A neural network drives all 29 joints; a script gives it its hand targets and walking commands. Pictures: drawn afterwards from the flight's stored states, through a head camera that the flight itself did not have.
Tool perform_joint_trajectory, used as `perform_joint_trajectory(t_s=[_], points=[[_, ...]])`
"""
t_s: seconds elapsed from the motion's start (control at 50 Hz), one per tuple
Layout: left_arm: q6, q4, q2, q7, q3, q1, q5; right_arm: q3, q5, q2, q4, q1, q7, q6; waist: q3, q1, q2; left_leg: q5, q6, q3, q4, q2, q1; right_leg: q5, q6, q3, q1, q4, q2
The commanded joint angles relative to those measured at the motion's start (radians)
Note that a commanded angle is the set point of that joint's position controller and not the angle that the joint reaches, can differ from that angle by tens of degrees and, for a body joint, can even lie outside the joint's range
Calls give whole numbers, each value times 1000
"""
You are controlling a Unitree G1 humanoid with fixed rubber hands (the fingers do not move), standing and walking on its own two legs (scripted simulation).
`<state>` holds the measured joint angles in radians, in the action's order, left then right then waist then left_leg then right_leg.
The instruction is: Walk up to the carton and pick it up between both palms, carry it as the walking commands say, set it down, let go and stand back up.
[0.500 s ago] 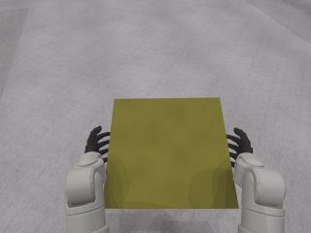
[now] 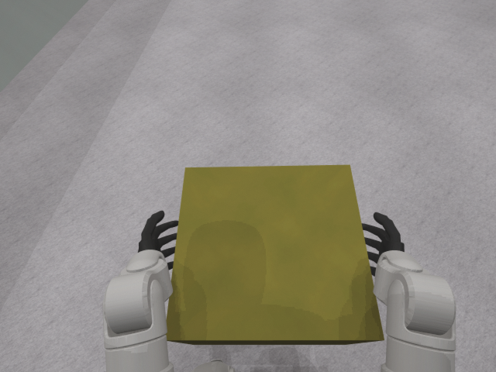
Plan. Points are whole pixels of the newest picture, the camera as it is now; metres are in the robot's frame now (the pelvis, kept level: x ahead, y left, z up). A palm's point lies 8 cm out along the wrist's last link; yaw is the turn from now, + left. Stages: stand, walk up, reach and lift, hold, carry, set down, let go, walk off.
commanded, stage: carry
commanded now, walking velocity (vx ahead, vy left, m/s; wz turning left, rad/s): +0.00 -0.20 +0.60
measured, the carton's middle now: (268, 258) +0.30 -0.01 -0.01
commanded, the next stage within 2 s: none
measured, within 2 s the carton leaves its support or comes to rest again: neither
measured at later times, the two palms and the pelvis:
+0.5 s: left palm (167, 351) +0.15 +0.12 +0.06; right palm (397, 263) +0.26 -0.20 +0.04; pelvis -0.05 -0.12 -0.01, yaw +17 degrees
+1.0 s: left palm out of the picture +0.06 +0.06 +0.06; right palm (425, 275) +0.24 -0.23 +0.05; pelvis -0.08 -0.22 -0.01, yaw +28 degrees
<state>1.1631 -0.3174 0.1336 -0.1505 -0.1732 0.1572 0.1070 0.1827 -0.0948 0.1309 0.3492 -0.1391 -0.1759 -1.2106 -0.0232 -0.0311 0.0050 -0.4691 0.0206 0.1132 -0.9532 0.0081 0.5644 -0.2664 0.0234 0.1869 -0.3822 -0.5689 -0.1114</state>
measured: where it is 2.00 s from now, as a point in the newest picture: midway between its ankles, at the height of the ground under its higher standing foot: outside the picture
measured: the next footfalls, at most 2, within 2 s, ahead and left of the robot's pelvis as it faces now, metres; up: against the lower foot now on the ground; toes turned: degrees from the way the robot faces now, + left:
left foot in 0.10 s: +0.02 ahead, +0.09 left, +0.00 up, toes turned +11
right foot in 0.42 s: +0.05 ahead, -0.27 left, +0.00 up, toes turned +41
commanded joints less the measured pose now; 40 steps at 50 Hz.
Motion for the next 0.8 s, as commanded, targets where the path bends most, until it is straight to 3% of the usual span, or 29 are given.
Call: perform_joint_trajectory(t_s=[0.0, 0.02, 0.04, 0.06, 0.08, 0.1, 0.14, 0.16, 0.18, 0.22, 0.26, 0.28, 0.32, 0.36, 0.38, 0.4, 0.42, 0.44, 0.46, 0.5, 0.54, 0.6, 0.62, 0.64, 0.66, 0.68, 0.7, 0.76, 0.78], points=[[5, -91, 864, 350, 731, 465, -403, -822, 465, 864, 85, -589, 381, 26, -431, 19, 172, 94, -41, 45, 330, -16, -169, 492, 126, -76, 264, -13, -187], [14, -50, 861, 350, 725, 404, -387, -816, 463, 859, 75, -576, 388, 22, -419, 13, 117, 212, -49, 28, 491, 5, -231, 465, 94, -61, 230, -42, -166], [12, -39, 848, 350, 724, 397, -374, -817, 459, 848, 55, -576, 396, 23, -424, 7, 46, 282, -62, -76, 580, 91, -368, 368, 52, -52, 133, -103, -152], [15, -6, 843, 350, 719, 380, -371, -795, 444, 832, 19, -524, 400, 20, -436, 0, -109, 575, -102, -294, 573, 270, -570, 186, -19, -47, -97, -207, -111], [8, -30, 864, 351, 732, 431, -382, -782, 446, 850, -2, -519, 403, 25, -433, 17, -368, 1109, -198, -636, 506, 512, -711, -319, -73, -58, -333, -365, 17], [4, -47, 867, 357, 747, 484, -396, -787, 441, 869, 13, -508, 405, 38, -457, -3, -274, 1203, -271, -557, 447, 454, -718, -313, -68, -207, -355, -449, -12], [-15, -59, 919, 362, 782, 546, -425, -767, 428, 889, 2, -536, 405, 45, -429, 4, -144, 1109, -207, -432, 471, 383, -655, -248, -81, -174, -380, -518, 19], [-24, -77, 944, 366, 797, 583, -443, -772, 427, 898, 32, -589, 401, 56, -445, 11, -132, 1028, -187, -367, 458, 347, -644, -224, -90, -187, -356, -482, 13], [-36, -140, 930, 367, 799, 637, -466, -777, 438, 932, 49, -626, 398, 67, -460, 16, -158, 976, -176, -312, 450, 311, -607, -195, -93, -186, -304, -427, 18], [-36, -200, 925, 369, 811, 668, -496, -769, 438, 919, 132, -653, 384, 78, -480, 10, -186, 761, -165, -322, 500, 300, -538, -163, -96, -163, -226, -385, 50], [-25, -150, 925, 364, 806, 613, -505, -753, 416, 888, 148, -616, 363, 81, -503, 7, -233, 597, -161, -350, 522, 295, -520, -152, -97, -152, -198, -345, 69], [-25, -174, 893, 363, 795, 580, -505, -755, 410, 869, 157, -578, 356, 80, -507, 3, -189, 569, -161, -363, 515, 294, -513, -159, -100, -136, -176, -316, 86], [-14, -172, 886, 374, 797, 568, -517, -758, 383, 873, 137, -543, 345, 75, -522, 6, -199, 586, -140, -326, 480, 266, -497, -154, -98, -119, -98, -135, 102], [2, -133, 894, 385, 794, 540, -509, -750, 361, 869, 113, -527, 345, 62, -498, 38, -222, 565, -80, -234, 390, 183, -368, -15, -82, -68, 113, 134, 109], [5, -122, 882, 391, 784, 510, -505, -768, 360, 857, 147, -511, 344, 65, -508, 48, -74, 431, -50, -179, 287, 105, -210, 20, -28, -203, 265, 205, -10], [3, -110, 867, 392, 768, 458, -501, -768, 367, 837, 161, -490, 344, 60, -512, 45, 221, 30, -14, -78, 100, -23, 27, 343, 66, -433, 389, 202, -224], [9, -57, 887, 392, 756, 416, -479, -776, 377, 847, 142, -510, 346, 52, -481, 35, 300, -202, -6, -31, -112, -28, 124, 575, 151, -423, 373, 149, -324], [-3, -86, 891, 398, 764, 488, -492, -789, 380, 875, 122, -561, 349, 52, -500, 38, 295, -176, -15, -55, -161, 8, 104, 556, 169, -342, 325, 134, -305], [-5, -80, 900, 400, 761, 491, -476, -811, 389, 872, 118, -574, 354, 56, -442, 37, 265, -128, -16, -49, -182, 9, 96, 547, 157, -326, 280, 138, -269], [-16, -163, 911, 384, 763, 534, -467, -855, 450, 895, 189, -658, 366, 63, -403, 35, 194, -54, -15, -7, -105, 19, 4, 459, 112, -191, 221, 120, -191], [-16, -182, 929, 370, 753, 560, -456, -855, 490, 918, 201, -696, 372, 60, -428, 36, 183, -9, -10, 11, 36, 25, -46, 460, 105, -110, 269, 66, -183], [-8, -121, 883, 353, 734, 475, -415, -830, 481, 875, 120, -601, 383, 40, -438, 27, 159, 60, -40, 27, 270, 6, -179, 401, 120, -103, 225, -10, -190], [0, -90, 883, 349, 736, 450, -401, -816, 471, 864, 87, -567, 391, 30, -421, 15, 100, 168, -46, 1, 454, 26, -262, 364, 94, -75, 183, -53, -163], [-1, -90, 861, 346, 736, 424, -391, -810, 472, 856, 69, -553, 398, 28, -429, 10, 2, 259, -59, -94, 576, 93, -389, 309, 49, -77, 101, -120, -134], [2, -84, 855, 346, 743, 429, -383, -795, 463, 855, 36, -526, 405, 27, -445, 12, -181, 529, -104, -319, 577, 270, -557, 108, -24, -75, -101, -211, -102], [-1, -90, 866, 349, 750, 454, -394, -790, 450, 849, 30, -511, 406, 33, -460, 25, -327, 1036, -187, -578, 503, 482, -713, -285, -75, -80, -301, -332, -7], [-2, -67, 887, 358, 768, 482, -399, -781, 444, 870, 29, -503, 408, 43, -473, 11, -269, 1187, -255, -463, 442, 434, -713, -301, -68, -192, -302, -374, -13], [-19, -109, 935, 381, 806, 618, -452, -763, 411, 918, 12, -571, 402, 53, -425, 19, -170, 896, -188, -262, 476, 332, -569, -210, -81, -144, -231, -328, 9], [-28, -131, 923, 387, 809, 631, -467, -768, 408, 926, 29, -585, 395, 60, -430, 21, -157, 875, -176, -211, 459, 306, -520, -169, -83, -113, -167, -267, 35]])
